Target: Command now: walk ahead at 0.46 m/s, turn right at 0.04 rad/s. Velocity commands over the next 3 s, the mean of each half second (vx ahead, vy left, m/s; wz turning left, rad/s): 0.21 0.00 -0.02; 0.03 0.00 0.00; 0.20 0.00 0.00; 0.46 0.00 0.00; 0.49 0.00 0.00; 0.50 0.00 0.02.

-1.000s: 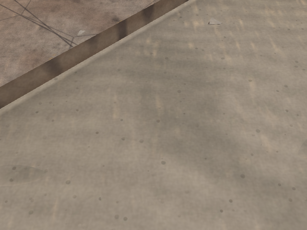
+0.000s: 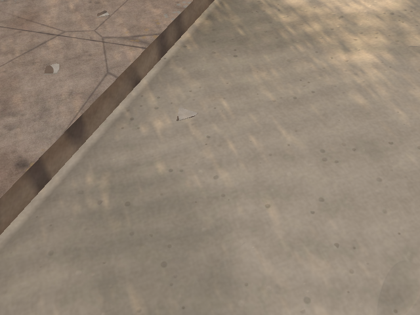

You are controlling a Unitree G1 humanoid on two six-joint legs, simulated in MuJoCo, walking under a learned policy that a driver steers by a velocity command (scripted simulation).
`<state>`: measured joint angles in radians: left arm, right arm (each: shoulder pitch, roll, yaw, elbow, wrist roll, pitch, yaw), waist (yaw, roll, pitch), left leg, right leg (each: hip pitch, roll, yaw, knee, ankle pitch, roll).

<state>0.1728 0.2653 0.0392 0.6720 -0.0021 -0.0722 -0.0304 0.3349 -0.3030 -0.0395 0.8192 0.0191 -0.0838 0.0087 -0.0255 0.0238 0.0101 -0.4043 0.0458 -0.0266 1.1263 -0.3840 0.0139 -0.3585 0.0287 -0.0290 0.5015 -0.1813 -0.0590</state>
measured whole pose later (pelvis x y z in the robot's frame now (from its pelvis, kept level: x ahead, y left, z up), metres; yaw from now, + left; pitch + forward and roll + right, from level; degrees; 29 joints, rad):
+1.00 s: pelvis +0.22 -0.01 +0.00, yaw +0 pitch -1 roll +0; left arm 0.25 0.20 0.02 0.99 0.00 -0.02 0.03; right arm 0.15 -0.23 -0.04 1.00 0.00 0.01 -0.03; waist 0.00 0.00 0.04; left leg -0.28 0.01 -0.02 0.51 -0.21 -0.02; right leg -0.16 -0.01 0.00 0.52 -0.35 0.00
